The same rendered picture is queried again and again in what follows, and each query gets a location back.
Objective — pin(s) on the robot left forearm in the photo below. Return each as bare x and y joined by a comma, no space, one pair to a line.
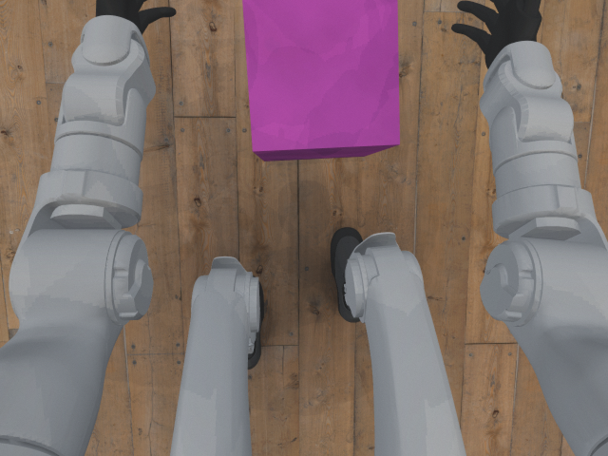
93,181

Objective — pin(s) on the robot left hand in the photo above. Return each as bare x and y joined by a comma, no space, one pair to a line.
129,9

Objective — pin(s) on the right robot upper arm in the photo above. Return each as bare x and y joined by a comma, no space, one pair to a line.
553,297

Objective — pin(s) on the left robot upper arm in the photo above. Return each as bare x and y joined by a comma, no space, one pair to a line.
73,291

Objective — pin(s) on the carton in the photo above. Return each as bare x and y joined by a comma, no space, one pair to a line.
323,77

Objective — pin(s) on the robot right forearm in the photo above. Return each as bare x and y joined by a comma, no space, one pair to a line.
534,155

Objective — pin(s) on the right robot foot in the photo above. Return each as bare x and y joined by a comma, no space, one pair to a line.
343,243

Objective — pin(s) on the robot right hand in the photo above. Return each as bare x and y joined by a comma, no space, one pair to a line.
516,20

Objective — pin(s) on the right robot thigh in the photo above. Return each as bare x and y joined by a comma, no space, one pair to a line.
414,411

